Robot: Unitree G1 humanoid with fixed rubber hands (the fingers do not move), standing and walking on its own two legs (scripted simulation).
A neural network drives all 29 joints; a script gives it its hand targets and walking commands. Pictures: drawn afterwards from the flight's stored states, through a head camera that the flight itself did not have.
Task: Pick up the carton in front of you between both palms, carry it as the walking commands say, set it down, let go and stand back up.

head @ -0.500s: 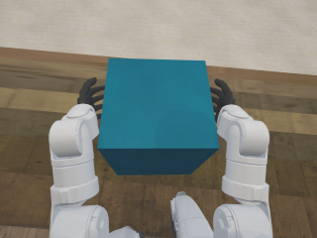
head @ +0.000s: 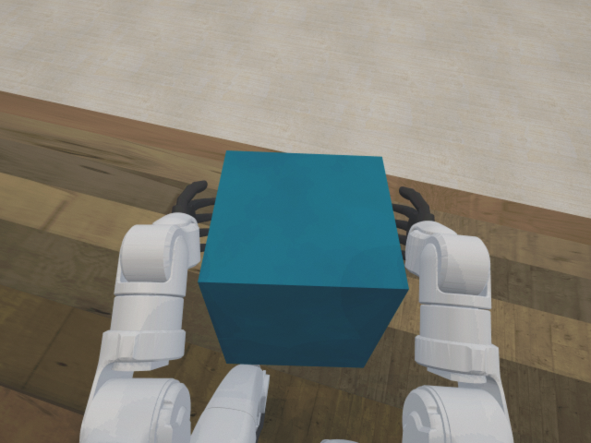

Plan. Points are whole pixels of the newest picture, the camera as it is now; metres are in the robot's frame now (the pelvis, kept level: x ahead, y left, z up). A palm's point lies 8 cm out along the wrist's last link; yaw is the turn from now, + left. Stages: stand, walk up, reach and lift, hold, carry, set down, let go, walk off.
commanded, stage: carry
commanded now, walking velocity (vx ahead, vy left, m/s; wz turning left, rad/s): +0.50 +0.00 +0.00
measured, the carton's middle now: (299, 266) +0.34 +0.03 -0.01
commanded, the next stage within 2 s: none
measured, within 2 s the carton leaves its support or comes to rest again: neither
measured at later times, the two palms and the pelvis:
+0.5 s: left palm (285, 108) +0.73 +0.10 -0.07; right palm (428, 120) +0.72 -0.20 -0.06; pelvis +0.38 -0.01 -0.16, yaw -1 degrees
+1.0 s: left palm (291, 58) +1.11 +0.13 -0.20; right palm (390, 70) +1.09 -0.17 -0.20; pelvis +0.75 -0.02 -0.32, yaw +0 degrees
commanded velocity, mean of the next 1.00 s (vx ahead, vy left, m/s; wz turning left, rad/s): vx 0.50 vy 0.00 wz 0.00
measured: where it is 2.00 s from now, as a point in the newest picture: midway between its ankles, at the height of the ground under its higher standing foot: (333, 188)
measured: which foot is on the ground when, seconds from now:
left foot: up 0.00-0.12, down 0.14-0.52, up 0.54-0.90, down 0.92-1.00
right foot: down 0.00-0.14, up 0.16-0.50, down 0.52-0.92, up 0.94-1.00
